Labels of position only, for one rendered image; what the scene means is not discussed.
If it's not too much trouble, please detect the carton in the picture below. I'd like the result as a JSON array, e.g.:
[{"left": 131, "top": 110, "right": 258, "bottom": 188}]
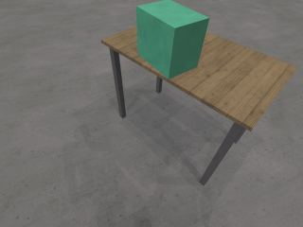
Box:
[{"left": 136, "top": 0, "right": 210, "bottom": 79}]

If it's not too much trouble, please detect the table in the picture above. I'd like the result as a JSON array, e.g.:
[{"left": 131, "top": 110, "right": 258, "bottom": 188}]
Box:
[{"left": 101, "top": 26, "right": 298, "bottom": 185}]

